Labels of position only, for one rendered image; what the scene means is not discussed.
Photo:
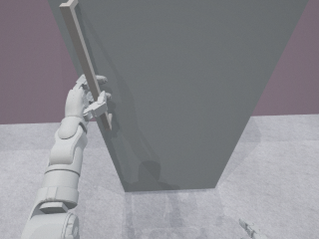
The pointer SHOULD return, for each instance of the left robot upper arm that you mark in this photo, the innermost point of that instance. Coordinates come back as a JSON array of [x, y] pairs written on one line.
[[53, 226]]

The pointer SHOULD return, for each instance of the fridge door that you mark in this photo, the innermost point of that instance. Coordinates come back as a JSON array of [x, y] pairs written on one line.
[[185, 77]]

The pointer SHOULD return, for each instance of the handle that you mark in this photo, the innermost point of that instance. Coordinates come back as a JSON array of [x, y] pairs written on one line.
[[71, 21]]

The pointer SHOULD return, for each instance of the right robot hand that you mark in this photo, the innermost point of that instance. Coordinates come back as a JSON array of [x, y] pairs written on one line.
[[252, 229]]

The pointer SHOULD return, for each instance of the left robot forearm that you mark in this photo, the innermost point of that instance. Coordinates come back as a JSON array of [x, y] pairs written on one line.
[[59, 190]]

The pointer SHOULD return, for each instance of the left robot hand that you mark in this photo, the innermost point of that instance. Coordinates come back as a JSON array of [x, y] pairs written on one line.
[[81, 105]]

